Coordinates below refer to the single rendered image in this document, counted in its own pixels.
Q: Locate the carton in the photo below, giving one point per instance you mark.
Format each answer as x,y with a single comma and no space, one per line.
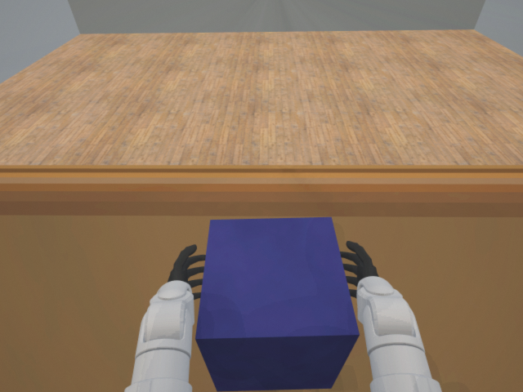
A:
275,310

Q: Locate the right robot hand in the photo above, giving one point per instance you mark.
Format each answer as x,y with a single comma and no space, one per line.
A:
364,266

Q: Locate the robot left forearm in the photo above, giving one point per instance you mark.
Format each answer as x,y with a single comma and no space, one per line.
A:
163,351

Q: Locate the left robot hand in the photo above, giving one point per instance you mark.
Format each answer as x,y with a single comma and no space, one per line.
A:
182,273

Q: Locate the robot right forearm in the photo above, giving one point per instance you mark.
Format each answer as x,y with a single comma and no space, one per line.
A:
394,345

